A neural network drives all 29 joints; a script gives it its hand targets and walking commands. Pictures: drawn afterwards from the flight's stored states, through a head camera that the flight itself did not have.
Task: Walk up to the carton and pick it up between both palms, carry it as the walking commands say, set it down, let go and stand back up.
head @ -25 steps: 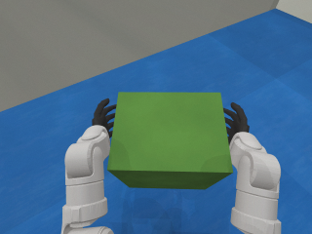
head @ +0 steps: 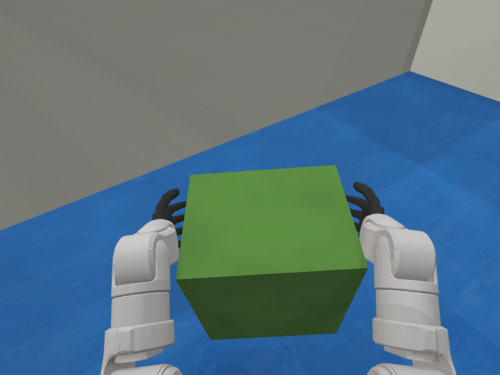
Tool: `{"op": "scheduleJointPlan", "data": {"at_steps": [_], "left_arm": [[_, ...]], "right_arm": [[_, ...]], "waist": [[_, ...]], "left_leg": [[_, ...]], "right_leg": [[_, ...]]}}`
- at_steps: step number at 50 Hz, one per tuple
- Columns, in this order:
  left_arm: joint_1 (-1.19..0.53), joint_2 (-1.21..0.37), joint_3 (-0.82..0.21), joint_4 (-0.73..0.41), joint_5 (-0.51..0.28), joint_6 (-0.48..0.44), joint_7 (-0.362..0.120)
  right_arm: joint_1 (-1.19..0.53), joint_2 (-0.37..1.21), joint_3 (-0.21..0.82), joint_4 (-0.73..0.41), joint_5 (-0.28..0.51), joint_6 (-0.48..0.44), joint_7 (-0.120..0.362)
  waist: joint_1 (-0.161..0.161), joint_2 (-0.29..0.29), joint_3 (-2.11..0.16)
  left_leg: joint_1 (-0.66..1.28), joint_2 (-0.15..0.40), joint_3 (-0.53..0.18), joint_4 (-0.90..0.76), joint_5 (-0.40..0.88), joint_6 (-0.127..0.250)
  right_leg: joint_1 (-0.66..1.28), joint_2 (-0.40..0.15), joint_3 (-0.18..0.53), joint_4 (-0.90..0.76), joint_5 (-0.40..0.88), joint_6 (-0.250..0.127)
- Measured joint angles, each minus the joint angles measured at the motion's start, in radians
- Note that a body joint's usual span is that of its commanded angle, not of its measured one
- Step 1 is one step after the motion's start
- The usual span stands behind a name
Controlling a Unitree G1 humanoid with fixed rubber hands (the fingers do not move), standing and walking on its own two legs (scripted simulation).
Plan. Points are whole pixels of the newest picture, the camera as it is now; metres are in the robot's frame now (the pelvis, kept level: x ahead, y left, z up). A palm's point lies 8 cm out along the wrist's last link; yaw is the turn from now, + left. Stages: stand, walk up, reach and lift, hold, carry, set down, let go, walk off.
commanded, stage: carry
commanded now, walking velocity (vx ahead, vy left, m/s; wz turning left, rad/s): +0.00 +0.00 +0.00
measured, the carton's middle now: (268, 259) +0.31 +0.00 +0.05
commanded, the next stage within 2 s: hold in 1.78 s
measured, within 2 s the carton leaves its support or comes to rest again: neither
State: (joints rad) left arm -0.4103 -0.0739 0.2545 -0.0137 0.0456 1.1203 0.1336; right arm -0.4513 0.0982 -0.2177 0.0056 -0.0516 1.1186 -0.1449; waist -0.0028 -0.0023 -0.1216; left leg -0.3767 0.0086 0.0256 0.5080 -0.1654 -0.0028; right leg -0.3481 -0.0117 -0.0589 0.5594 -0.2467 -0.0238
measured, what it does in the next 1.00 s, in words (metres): stands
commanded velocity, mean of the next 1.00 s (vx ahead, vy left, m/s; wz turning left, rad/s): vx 0.00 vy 0.00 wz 0.00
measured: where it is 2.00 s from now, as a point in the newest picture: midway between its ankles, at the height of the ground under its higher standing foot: outside the picture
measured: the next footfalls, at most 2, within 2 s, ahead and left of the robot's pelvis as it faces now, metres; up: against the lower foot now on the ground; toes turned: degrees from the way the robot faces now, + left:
none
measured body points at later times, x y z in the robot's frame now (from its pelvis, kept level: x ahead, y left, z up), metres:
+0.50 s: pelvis +0.00 +0.00 +0.00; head -0.01 +0.00 +0.45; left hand +0.33 +0.16 +0.10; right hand +0.34 -0.15 +0.10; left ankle +0.06 +0.12 -0.73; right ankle +0.03 -0.10 -0.73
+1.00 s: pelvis +0.00 +0.00 +0.00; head -0.01 -0.01 +0.45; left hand +0.33 +0.16 +0.09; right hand +0.34 -0.16 +0.10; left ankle +0.06 +0.12 -0.73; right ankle +0.03 -0.10 -0.73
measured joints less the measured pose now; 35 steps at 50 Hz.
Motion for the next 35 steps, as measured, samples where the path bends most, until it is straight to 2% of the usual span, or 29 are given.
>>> {"op": "scheduleJointPlan", "data": {"at_steps": [6, 13, 35], "left_arm": [[-0.01, -0.003, 0.005, 0.0, -0.007, -0.009, 0.001], [-0.017, -0.011, 0.003, -0.011, -0.008, -0.029, 0.002], [-0.032, -0.007, 0.007, 0.033, 0.001, -0.057, 0.001]], "right_arm": [[0.013, 0.016, -0.017, -0.024, -0.005, -0.011, -0.001], [0.016, 0.015, -0.025, -0.05, 0.005, -0.025, -0.002], [-0.023, -0.003, -0.026, 0.017, 0.006, -0.048, 0.002]], "waist": [[0.011, 0.001, 0.02], [0.004, -0.001, 0.039], [0.002, 0.008, 0.027]], "left_leg": [[-0.021, -0.001, 0.001, 0.003, 0.008, 0.004], [-0.033, -0.003, 0.004, 0.006, 0.01, 0.009], [-0.036, 0.006, 0.003, 0.028, -0.012, 0.0]], "right_leg": [[-0.019, -0.001, 0.0, 0.0, 0.01, 0.003], [-0.033, -0.003, 0.004, 0.003, 0.014, 0.006], [-0.033, 0.005, 0.003, 0.017, -0.005, -0.001]]}}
